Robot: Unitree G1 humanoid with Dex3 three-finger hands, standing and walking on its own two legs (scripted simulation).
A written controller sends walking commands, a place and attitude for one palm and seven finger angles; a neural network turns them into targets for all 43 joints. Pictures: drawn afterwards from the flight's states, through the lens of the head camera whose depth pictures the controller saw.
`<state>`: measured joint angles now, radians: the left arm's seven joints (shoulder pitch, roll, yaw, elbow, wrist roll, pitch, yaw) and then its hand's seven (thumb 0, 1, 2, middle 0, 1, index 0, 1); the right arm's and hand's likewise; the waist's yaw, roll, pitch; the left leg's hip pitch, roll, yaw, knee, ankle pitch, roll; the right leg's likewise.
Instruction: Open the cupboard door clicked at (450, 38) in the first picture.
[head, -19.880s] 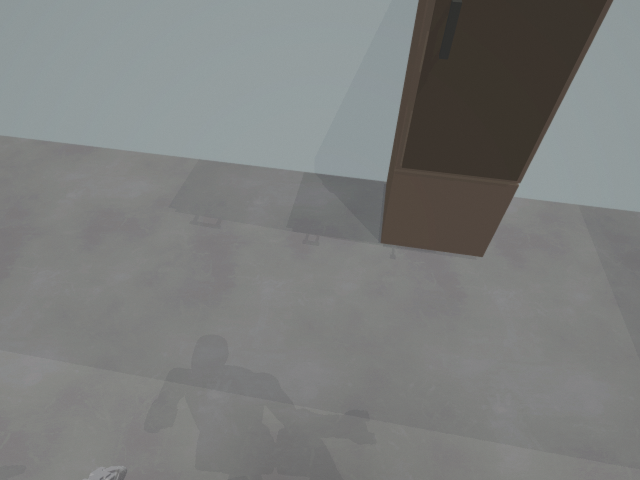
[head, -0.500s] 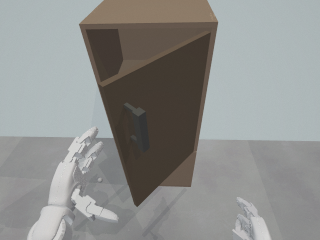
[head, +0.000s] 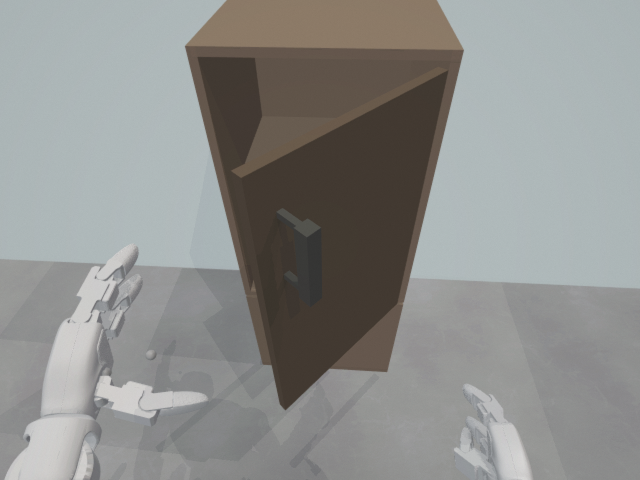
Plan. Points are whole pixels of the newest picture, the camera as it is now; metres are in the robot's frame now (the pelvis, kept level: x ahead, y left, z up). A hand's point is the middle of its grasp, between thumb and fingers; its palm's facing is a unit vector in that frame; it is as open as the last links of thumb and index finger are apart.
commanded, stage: draw the hand back to the body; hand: left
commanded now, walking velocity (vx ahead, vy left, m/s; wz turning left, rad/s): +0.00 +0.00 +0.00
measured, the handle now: (298, 257) +0.35 +0.07 +0.12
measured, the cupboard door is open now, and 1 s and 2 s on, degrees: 49 49 49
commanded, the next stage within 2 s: step back with the hand held close in 0.90 s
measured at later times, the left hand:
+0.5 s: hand (91, 315) +0.22 +0.26 +0.15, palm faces +0.41 -0.82 -0.39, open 9.3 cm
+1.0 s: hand (97, 316) +0.22 +0.25 +0.16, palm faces +0.44 -0.81 -0.38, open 7.4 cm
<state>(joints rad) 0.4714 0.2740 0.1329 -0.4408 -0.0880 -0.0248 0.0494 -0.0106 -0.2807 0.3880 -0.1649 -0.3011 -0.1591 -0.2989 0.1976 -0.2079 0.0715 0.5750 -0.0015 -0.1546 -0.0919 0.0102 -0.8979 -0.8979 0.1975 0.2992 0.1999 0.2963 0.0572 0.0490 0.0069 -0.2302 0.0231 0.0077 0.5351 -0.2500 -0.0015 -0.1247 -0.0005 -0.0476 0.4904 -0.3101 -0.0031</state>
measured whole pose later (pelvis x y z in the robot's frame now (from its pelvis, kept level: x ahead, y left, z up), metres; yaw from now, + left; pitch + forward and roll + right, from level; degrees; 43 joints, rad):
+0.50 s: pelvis +0.02 +0.01 +0.01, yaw -1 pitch -4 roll +0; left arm 0.45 0.33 0.31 -0.38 -0.06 -0.08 0.11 0.01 0.56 0.75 -0.20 -0.30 -0.19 -0.30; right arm 0.18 -0.21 0.03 0.63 -0.01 -0.08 -0.08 0.01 -0.90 -0.90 0.20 0.30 0.20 0.30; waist 0.07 0.05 0.02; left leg -0.12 0.01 0.04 0.41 -0.22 0.01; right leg -0.02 -0.01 -0.02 0.36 -0.27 0.01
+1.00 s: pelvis +0.02 -0.01 +0.01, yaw -1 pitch -4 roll +0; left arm 0.44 0.33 0.32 -0.35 -0.07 -0.08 0.11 0.01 0.89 0.89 -0.21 -0.30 -0.21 -0.30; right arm 0.18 -0.22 0.01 0.64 0.00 -0.07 -0.08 0.01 -0.90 -0.90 0.20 0.30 0.20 0.30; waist 0.07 0.06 0.03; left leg -0.11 0.03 0.03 0.39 -0.21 -0.01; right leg -0.01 0.01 -0.03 0.35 -0.26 -0.01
